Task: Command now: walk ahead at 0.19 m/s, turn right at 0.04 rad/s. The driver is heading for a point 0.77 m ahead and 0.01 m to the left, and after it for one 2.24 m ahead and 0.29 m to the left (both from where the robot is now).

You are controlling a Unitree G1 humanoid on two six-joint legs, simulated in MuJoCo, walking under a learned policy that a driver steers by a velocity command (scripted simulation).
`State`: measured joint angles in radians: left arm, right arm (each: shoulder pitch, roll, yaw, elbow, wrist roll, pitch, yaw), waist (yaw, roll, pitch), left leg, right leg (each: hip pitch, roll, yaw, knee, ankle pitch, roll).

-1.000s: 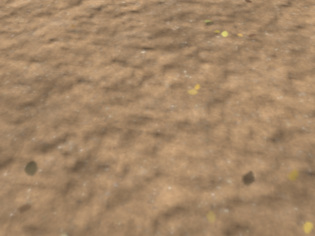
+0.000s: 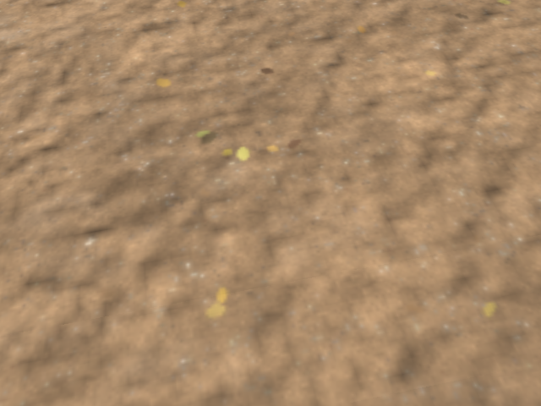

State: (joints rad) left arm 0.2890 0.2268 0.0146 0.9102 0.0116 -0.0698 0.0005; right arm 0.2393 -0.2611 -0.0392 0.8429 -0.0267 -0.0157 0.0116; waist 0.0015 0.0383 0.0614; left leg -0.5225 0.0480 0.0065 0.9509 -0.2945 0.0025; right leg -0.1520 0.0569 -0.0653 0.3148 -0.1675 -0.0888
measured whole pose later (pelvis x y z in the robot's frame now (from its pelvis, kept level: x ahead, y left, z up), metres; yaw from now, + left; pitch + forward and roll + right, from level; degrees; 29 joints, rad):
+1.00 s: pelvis +0.35 -0.05 +0.00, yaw +0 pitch +1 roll -1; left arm 0.45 0.16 0.03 1.08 0.01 -0.10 0.01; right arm 0.11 -0.23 -0.06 0.94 -0.03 -0.02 0.04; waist 0.03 0.04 0.02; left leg -0.62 0.09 0.04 0.84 -0.10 0.02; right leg 0.03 0.08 -0.08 0.19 -0.23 -0.08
